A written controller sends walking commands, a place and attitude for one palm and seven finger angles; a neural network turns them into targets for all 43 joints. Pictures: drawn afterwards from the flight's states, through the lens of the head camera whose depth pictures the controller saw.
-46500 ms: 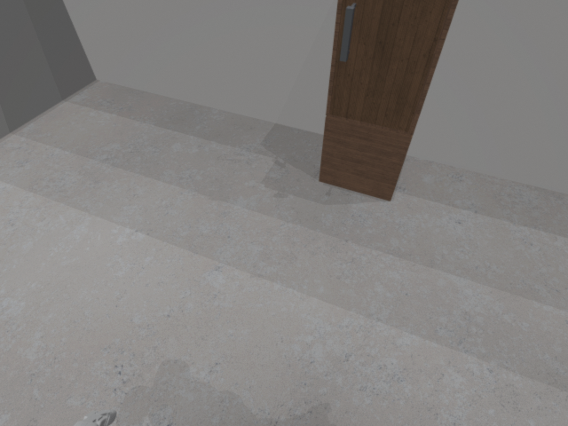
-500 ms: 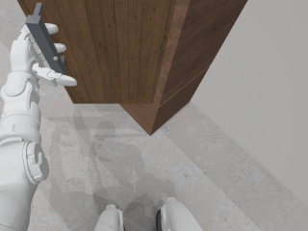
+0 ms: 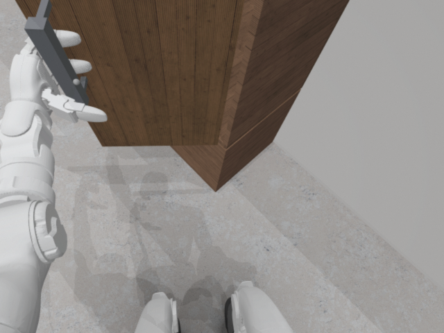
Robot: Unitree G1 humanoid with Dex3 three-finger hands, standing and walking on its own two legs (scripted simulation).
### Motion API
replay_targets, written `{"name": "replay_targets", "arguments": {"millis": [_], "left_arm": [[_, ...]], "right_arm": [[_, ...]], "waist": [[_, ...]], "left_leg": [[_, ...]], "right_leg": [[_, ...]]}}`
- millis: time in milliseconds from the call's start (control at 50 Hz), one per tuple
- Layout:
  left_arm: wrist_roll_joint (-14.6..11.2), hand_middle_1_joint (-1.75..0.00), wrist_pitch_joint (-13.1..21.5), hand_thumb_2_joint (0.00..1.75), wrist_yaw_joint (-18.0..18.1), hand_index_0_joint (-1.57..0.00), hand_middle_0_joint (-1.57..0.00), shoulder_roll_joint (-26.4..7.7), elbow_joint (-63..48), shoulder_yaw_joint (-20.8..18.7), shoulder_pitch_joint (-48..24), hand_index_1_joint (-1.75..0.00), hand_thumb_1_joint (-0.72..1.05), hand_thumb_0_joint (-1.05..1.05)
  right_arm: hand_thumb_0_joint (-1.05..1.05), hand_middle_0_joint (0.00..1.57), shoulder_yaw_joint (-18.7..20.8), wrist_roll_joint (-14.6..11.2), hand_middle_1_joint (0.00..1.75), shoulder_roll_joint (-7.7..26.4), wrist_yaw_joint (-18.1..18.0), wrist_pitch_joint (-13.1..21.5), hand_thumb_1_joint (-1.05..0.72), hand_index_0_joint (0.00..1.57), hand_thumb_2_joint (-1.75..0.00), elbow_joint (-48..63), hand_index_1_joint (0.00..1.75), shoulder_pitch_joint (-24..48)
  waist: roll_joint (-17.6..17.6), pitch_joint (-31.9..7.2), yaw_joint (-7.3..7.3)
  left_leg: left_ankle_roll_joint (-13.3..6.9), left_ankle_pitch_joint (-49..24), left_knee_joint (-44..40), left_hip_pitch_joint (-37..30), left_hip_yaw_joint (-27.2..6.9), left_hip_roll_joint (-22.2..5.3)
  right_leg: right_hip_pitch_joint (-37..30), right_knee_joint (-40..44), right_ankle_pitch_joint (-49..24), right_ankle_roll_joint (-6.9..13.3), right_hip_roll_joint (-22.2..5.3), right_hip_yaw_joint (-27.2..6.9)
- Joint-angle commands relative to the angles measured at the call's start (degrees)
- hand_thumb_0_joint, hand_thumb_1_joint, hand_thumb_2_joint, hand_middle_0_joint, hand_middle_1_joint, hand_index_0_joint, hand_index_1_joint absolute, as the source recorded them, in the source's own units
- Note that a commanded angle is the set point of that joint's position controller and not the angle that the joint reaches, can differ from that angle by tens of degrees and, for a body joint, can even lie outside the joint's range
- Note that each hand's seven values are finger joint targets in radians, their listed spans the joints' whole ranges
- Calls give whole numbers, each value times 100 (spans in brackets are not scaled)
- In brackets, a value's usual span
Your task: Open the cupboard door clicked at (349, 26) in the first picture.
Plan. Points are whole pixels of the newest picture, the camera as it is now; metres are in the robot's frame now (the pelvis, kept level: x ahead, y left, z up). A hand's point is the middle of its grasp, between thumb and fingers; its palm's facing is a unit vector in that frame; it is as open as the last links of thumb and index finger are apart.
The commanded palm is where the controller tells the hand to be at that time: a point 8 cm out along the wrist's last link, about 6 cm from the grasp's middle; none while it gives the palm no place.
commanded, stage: slide the fingers in behind the handle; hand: left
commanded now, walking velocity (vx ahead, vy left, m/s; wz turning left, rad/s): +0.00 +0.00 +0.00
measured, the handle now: (65, 60) +0.57 +0.23 +0.08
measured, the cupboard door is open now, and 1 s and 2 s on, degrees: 50 51 97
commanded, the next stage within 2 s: close the thumb around the handle in 0.04 s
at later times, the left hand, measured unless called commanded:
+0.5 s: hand (75, 79) +0.53 +0.21 +0.08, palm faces +0.00 -1.00 -0.01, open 10.2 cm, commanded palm +0.51 +0.24 +0.08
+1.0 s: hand (78, 83) +0.53 +0.20 +0.07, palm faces +0.01 -1.00 +0.00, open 5.6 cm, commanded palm +0.50 +0.24 +0.08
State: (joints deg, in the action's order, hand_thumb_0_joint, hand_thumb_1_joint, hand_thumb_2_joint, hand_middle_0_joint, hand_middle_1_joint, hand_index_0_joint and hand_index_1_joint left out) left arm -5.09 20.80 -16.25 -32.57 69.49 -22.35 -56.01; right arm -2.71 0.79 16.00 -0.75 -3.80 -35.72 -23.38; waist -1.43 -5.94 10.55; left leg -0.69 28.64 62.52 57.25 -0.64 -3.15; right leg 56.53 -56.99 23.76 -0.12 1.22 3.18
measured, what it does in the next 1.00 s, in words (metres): stands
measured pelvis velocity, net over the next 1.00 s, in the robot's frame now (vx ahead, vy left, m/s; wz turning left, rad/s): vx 0.01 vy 0.01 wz -0.01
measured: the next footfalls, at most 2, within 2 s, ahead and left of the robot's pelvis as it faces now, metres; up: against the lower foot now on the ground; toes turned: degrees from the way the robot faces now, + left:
none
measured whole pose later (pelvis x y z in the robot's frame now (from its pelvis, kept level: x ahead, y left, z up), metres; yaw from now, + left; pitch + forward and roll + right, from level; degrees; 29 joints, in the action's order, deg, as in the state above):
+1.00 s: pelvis +0.01 +0.01 +0.00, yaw -1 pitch +23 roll -4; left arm -5.0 21.0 -14.9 -30.6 66.8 -23.6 -52.6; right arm -2.6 1.1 15.2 -0.3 -4.5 -35.2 -23.0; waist -1.8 -6.5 10.6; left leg -1.2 29.4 62.1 56.0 0.2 -3.2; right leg 55.5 -56.2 23.9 -0.8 1.4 2.2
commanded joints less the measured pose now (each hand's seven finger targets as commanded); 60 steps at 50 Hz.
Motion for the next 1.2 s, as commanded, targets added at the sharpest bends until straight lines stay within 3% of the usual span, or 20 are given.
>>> {"name": "replay_targets", "arguments": {"millis": [0, 120, 160, 200, 260, 320, 360, 500, 620, 680, 700, 740, 800, 840, 880, 920, 940, 960, 1080, 1180], "left_arm": [[-38, -120, 356, 30, -28, -30, -30, -1367, -1176, -65, -2738, -120, -50, 0], [-60, -120, 431, 30, -51, -30, -30, -1495, -1274, -216, -2685, -120, -50, 0], [-64, -121, 380, 35, -52, -31, -31, -1357, -1216, -119, -2685, -121, -39, 0], [-57, -122, 406, 40, -21, -32, -32, -1454, -1342, -201, -2706, -122, -28, 0], [-62, -124, 336, 47, -10, -33, -33, -1204, -1220, -40, -2633, -124, -11, 0], [-41, -126, 364, 54, 33, -34, -34, -1175, -1292, -30, -2731, -126, 6, 0], [-46, -127, 316, 59, 38, -35, -35, -1065, -1174, 70, -2755, -127, 17, 0], [-69, -131, 409, 76, 23, -38, -38, -1233, -1414, -141, -2582, -131, 56, 0], [-109, -135, 398, 90, 17, -40, -40, -1312, -1368, -242, -2297, -135, 90, 0], [-91, -135, 414, 90, 55, -40, -40, -1393, -1339, -272, -2387, -135, 90, 0], [-59, -135, 461, 90, 64, -40, -40, -1531, -1474, -336, -2499, -135, 90, 0], [-72, -135, 503, 90, 36, -40, -40, -1365, -1513, -235, -2393, -135, 90, 0], [-133, -135, 542, 90, 40, -40, -40, -1492, -1639, -392, -2373, -135, 90, 0], [-104, -135, 540, 90, 48, -40, -40, -1258, -1669, -192, -2335, -135, 90, 0], [-136, -135, 595, 90, 65, -40, -40, -1250, -1847, -215, -2274, -135, 90, 0], [-107, -135, 593, 90, 75, -40, -40, -1199, -1781, -139, -2335, -135, 90, 0], [-64, -135, 594, 90, 109, -40, -40, -1531, -1728, -343, -2517, -135, 90, 0], [-50, -135, 557, 90, 100, -40, -40, -1452, -1551, -296, -2310, -135, 90, 0], [-244, -135, 631, 90, -27, -40, -40, -1229, -2100, -323, -1396, -135, 90, 0], [-438, -135, 575, 90, -77, -40, -40, -967, -2762, -277, -179, -135, 90, 0]], "right_arm": [[0, 20, 351, 5, 30, 1019, -115, 113, -90, 20, -90, 250, 30, -993], [0, 20, 356, 27, 30, 1021, -94, 114, -90, 20, -90, 238, 30, -1022], [0, 20, 353, 27, 30, 1024, -83, 98, -90, 20, -90, 252, 30, -1025], [0, 20, 363, 33, 30, 1029, -83, 95, -90, 20, -90, 251, 30, -1036], [0, 20, 369, 29, 30, 1016, -73, 79, -90, 20, -90, 248, 30, -1022], [0, 20, 376, 50, 30, 1016, -67, 76, -90, 20, -90, 208, 30, -1071], [0, 20, 368, 49, 30, 1016, -62, 71, -90, 20, -90, 196, 30, -1064], [0, 20, 382, 66, 30, 998, -39, 57, -90, 20, -90, 217, 30, -1083], [0, 20, 379, 34, 30, 988, -42, 18, -90, 20, -90, 294, 30, -1018], [0, 20, 360, 34, 30, 987, -63, 26, -90, 20, -90, 325, 30, -1007], [0, 20, 368, 35, 30, 1008, -65, 31, -90, 20, -90, 317, 30, -998], [0, 20, 385, 39, 30, 994, -59, 33, -90, 20, -90, 314, 30, -987], [0, 20, 392, 43, 30, 1001, -63, 32, -90, 20, -90, 322, 30, -975], [0, 20, 400, 37, 30, 973, -44, 35, -90, 20, -90, 313, 30, -952], [0, 20, 418, 44, 30, 985, -39, 34, -90, 20, -90, 335, 30, -992], [0, 20, 417, 33, 30, 976, -37, 23, -90, 20, -90, 281, 30, -966], [0, 20, 412, 38, 30, 1028, -62, 14, -90, 20, -90, 244, 30, -963], [0, 20, 397, 32, 30, 1004, -59, 12, -90, 20, -90, 274, 30, -963], [0, 20, 433, 6, 30, 949, -23, 1, -90, 20, -90, 449, 30, -897], [0, 20, 496, -77, 30, 891, 18, -18, -90, 20, -90, 670, 30, -741]], "waist": [[-788, -2767, 178], [-932, -2979, 116], [-834, -2862, 150], [-973, -3042, 108], [-901, -2785, 178], [-995, -2953, 153], [-839, -2747, 248], [-1001, -3133, 86], [-807, -2865, 47], [-721, -2719, 65], [-859, -2894, 50], [-942, -2968, 44], [-1037, -3132, -37], [-1074, -3041, -3], [-995, -3222, -20], [-1036, -3088, -5], [-930, -3032, 38], [-887, -2957, 11], [-968, -3266, -289], [-738, -3291, -532]], "left_leg": [[-89, -2072, -622, -1930, -177, 169], [-47, -2522, -538, -2175, -224, 135], [-40, -2437, -583, -2168, -260, 131], [-26, -2611, -577, -2344, -271, 122], [-21, -2584, -591, -2319, -273, 112], [17, -2776, -583, -2520, -349, 96], [-6, -2649, -577, -2388, -333, 95], [30, -3132, -541, -2608, -319, 88], [4, -2885, -608, -2346, -247, 110], [-35, -2634, -627, -2138, -220, 136], [-17, -2679, -612, -2239, -234, 128], [8, -2826, -607, -2444, -250, 117], [30, -3034, -592, -2553, -252, 108], [46, -3088, -616, -2653, -264, 97], [44, -3324, -603, -2787, -292, 85], [69, -3260, -626, -2764, -306, 77], [36, -3068, -595, -2633, -292, 75], [13, -2871, -626, -2458, -248, 117], [37, -3539, -713, -2789, -189, 118], [17, -3751, -888, -2712, -69, 138]], "right_leg": [[-1197, 583, -1578, 100, 148, -153], [-1154, 490, -1823, 112, 163, -117], [-1109, 509, -1714, 111, 177, -74], [-1088, 486, -1789, 121, 177, -69], [-955, 530, -1729, 116, 184, -40], [-842, 485, -1717, 130, 177, -3], [-807, 519, -1683, 116, 183, -11], [-1002, 446, -1994, 130, 189, -5], [-1170, 502, -1986, 115, 200, -21], [-1258, 517, -1899, 120, 199, -60], [-1236, 494, -1910, 114, 186, -72], [-1157, 500, -1928, 126, 192, -48], [-1214, 465, -2036, 118, 189, -49], [-1152, 488, -2036, 123, 201, -31], [-1207, 466, -2131, 129, 214, -16], [-1151, 484, -2093, 117, 211, -17], [-1140, 496, -2036, 112, 209, -49], [-1243, 520, -1993, 109, 214, -68], [-1652, 509, -2444, 133, 220, -46], [-2270, 593, -2879, 136, 223, -74]]}}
